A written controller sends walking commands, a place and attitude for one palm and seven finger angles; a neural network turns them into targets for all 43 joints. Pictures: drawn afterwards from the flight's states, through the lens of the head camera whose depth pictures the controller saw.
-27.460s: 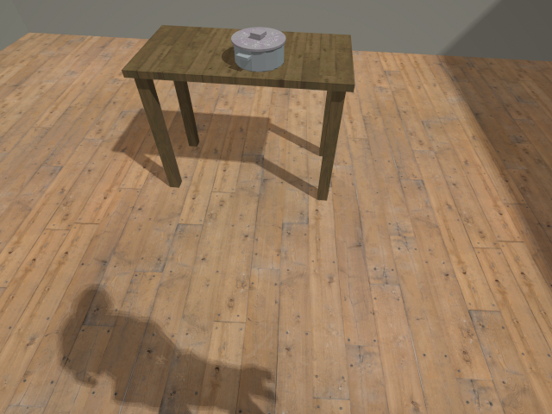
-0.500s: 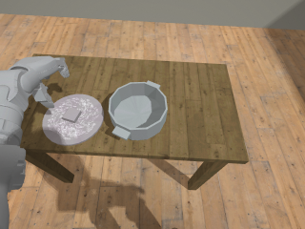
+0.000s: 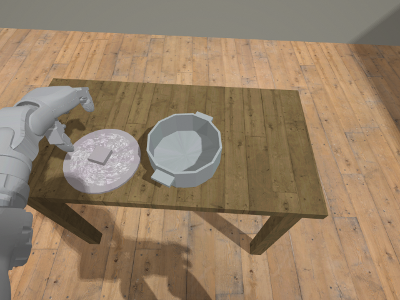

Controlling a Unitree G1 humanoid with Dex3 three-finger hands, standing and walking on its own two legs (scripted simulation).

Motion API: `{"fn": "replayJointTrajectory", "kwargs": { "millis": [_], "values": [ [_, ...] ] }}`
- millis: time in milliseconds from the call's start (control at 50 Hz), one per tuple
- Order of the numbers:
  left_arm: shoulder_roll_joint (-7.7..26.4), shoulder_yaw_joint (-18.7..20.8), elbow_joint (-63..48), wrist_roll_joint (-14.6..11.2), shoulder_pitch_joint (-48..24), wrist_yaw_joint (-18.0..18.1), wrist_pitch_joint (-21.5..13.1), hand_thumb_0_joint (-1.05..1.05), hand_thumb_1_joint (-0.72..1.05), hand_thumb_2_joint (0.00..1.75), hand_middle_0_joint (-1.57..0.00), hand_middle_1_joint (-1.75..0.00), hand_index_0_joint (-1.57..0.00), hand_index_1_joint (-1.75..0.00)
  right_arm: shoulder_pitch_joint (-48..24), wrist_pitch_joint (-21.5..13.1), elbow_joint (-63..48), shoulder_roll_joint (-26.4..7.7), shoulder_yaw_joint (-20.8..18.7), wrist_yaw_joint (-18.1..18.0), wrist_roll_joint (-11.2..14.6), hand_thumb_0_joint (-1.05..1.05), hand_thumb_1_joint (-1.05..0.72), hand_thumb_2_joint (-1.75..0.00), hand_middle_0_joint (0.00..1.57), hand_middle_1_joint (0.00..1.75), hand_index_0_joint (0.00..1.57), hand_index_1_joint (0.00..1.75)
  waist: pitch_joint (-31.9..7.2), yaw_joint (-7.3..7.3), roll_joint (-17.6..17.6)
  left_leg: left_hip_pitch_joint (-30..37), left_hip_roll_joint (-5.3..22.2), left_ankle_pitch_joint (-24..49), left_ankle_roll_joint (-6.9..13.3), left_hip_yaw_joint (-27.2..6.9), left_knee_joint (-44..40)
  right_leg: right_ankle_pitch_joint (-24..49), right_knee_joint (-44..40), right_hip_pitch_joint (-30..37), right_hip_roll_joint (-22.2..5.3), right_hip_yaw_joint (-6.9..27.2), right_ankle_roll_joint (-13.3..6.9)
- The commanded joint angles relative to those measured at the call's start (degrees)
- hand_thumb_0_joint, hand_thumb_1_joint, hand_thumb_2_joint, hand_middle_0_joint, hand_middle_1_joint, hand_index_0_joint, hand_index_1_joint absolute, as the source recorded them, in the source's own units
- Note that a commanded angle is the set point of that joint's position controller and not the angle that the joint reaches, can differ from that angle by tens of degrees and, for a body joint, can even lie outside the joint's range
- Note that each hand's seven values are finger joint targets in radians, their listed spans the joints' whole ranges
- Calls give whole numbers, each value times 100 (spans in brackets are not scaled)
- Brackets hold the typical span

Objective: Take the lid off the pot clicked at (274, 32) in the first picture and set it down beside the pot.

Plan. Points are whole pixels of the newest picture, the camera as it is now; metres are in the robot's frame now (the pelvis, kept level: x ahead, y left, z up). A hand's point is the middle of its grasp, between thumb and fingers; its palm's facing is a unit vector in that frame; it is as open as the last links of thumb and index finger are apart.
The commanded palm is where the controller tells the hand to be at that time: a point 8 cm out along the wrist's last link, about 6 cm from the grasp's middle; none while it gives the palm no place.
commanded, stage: draw the hand back to the body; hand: left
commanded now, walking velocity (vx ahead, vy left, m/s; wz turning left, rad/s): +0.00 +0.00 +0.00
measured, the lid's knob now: (100, 155) +0.48 +0.26 -0.09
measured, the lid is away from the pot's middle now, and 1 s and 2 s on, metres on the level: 0.23 0.23 0.23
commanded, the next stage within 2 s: step back with the hand held close in 1.98 s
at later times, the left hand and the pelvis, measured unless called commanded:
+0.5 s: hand (70, 122) +0.41 +0.23 +0.13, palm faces +0.28 -0.91 -0.30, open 10.7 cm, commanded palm +0.35 +0.27 +0.15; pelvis +0.01 -0.01 +0.01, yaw +0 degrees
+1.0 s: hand (61, 160) +0.32 +0.21 +0.15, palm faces +0.39 -0.88 -0.29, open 8.5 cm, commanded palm +0.27 +0.25 +0.16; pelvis +0.01 -0.05 +0.01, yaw +1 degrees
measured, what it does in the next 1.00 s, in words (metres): stands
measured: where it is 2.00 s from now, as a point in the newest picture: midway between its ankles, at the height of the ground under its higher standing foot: outside the picture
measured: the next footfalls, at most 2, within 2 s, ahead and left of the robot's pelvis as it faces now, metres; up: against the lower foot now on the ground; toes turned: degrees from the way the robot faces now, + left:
none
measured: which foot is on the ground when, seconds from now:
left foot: down 0.00-1.00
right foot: down 0.00-1.00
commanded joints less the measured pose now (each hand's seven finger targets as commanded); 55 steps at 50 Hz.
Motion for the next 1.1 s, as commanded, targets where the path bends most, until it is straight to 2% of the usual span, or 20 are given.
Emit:
{"fn": "replayJointTrajectory", "kwargs": {
  "millis": [0,20,140,180,200,220,240,280,300,360,400,440,500,580,640,700,740,840,960,1080],
  "values": [
    [1779,626,-1530,-170,-2301,235,-52,0,12,37,-27,-101,-27,-101,13,-157,-583,-890,-291,-36,-1,0,-90,-90,20,30,20,30,-2483,143,351,1845,199,3214,-71,-633,-88,1615,-49,858,207,-16,-415],
    [1927,778,-1780,-205,-2225,232,-83,0,12,37,-27,-101,-27,-101,-49,-170,-630,-895,-307,-28,-13,0,-90,-90,20,30,20,30,-2601,184,357,1958,204,3491,-63,-652,-65,1748,-54,952,191,17,-419],
    [1392,408,-1725,-353,-1545,160,46,0,12,37,-27,-101,-27,-101,-315,-160,-713,-864,-260,61,32,0,-90,-90,20,30,20,30,-1940,143,122,1667,210,2865,-68,-613,-210,1463,-164,861,189,-23,-395],
    [1637,582,-2133,-325,-1764,156,35,0,12,37,-27,-101,-27,-101,-403,-158,-757,-863,-253,47,41,0,-90,-90,20,30,20,30,-2084,196,178,1765,196,2749,-55,-650,-253,1414,-175,969,168,-29,-419],
    [-324,828,-2423,-3776,-1862,934,-52,0,12,37,-27,-101,-27,-101,347,-438,-972,-405,-141,-105,143,0,-90,-90,20,30,20,30,-1590,-135,110,2670,567,2261,-260,-724,-313,850,-152,631,51,-171,-528],
    [-263,735,-2623,-4117,-1560,1284,-89,0,12,37,-27,-101,-27,-101,-6,-638,-921,-541,-32,-170,153,0,-90,-90,20,30,20,30,-1451,27,28,2989,738,1962,-266,-1052,-529,462,-264,460,71,-67,-519],
    [-95,1168,-2623,-4549,-1243,1580,-59,0,12,37,-27,-101,-27,-101,-32,-787,-907,-590,-43,-231,89,0,-90,-90,20,30,20,30,-1624,134,-80,2982,751,1922,-273,-989,-589,406,-356,694,34,-11,-499],
    [185,1709,-2404,-4922,-708,1960,92,0,12,37,-27,-101,-27,-101,-39,-904,-741,-709,-16,-282,4,0,-90,-90,20,30,20,30,-1548,249,-413,2445,630,2078,-271,-690,-563,938,-413,1277,13,22,-473],
    [212,1798,-2673,-5036,-889,2063,102,0,12,37,-27,-101,-27,-101,-58,-977,-695,-734,-13,-282,-25,0,-90,-90,20,30,20,30,-1546,255,-243,2339,608,2217,-317,-634,-580,1144,-390,1416,1,19,-464],
    [134,1959,-3656,-5190,-973,2307,59,0,18,41,-27,-95,-27,-95,-184,-1296,-659,-660,-17,-217,-103,0,-90,-90,20,30,20,30,-1684,323,833,2698,627,2987,-493,-670,-528,1335,-336,1482,-4,-9,-464],
    [-67,2034,-3883,-5272,-172,2393,138,0,22,43,-26,-92,-26,-92,-230,-1464,-678,-601,-16,-148,-150,0,-90,-90,20,30,20,30,-1636,413,1053,2798,664,3600,-575,-691,-456,1483,-311,1578,6,-44,-457],
    [-199,2100,-4042,-5358,464,2431,199,0,26,46,-26,-88,-26,-88,-266,-1559,-690,-602,-29,-84,-189,0,-90,-90,20,30,20,30,-1503,440,513,2588,677,3863,-546,-664,-451,1806,-300,1801,40,-66,-421],
    [-550,1873,-4383,-5477,804,2406,288,0,32,50,-25,-83,-25,-83,-379,-1634,-702,-624,-61,-51,-165,0,-90,-90,20,30,20,30,-1301,414,192,2360,670,3496,-443,-562,-473,1963,-300,1875,13,-60,-389],
    [-368,2107,-5172,-5504,1192,2448,287,0,39,55,-25,-76,-25,-76,-507,-1755,-729,-596,-66,-37,-166,0,-90,-90,20,30,20,30,-1523,462,389,2544,612,3735,-402,-532,-453,2257,-294,2119,13,-24,-370],
    [-634,1973,-5132,-5540,1635,2459,376,0,45,59,-24,-71,-24,-71,-574,-1792,-694,-587,-72,-27,-158,0,-90,-90,20,30,20,30,-1285,428,143,2457,560,3532,-360,-463,-493,2319,-342,2114,34,-7,-334],
    [-544,2109,-5326,-5596,1865,2484,427,0,51,63,-24,-65,-24,-65,-692,-1772,-696,-612,-80,-51,-140,0,-90,-90,20,30,20,30,-1190,457,-128,2273,515,2883,-284,-385,-531,2353,-356,2220,-3,10,-331],
    [-356,2262,-5873,-5595,1863,2506,369,0,55,66,-23,-62,-23,-62,-829,-1819,-757,-568,-55,-54,-139,0,-90,-90,20,30,20,30,-1416,501,248,2402,461,2961,-290,-373,-573,2429,-345,2390,-12,54,-327],
    [-717,2160,-5581,-5674,2680,2509,490,0,65,73,-22,-53,-22,-53,-967,-1834,-750,-548,-41,-58,-129,0,-90,-90,20,30,20,30,-790,499,-211,2128,427,2347,-269,-303,-648,2233,-415,2205,3,21,-305],
    [-614,2339,-6154,-5719,2951,2529,442,0,76,81,-21,-42,-21,-42,-1188,-1897,-835,-479,6,-70,-135,0,-90,-90,20,30,20,30,-818,571,141,2190,383,1927,-259,-294,-691,1924,-479,2226,-27,76,-308],
    [-807,2329,-6319,-5779,3597,2511,445,0,88,89,-20,-32,-20,-32,-1324,-1949,-889,-447,15,-70,-139,0,-90,-90,20,30,20,30,-561,601,-159,2124,376,1610,-223,-266,-703,1640,-591,2108,-36,94,-275]
  ]
}}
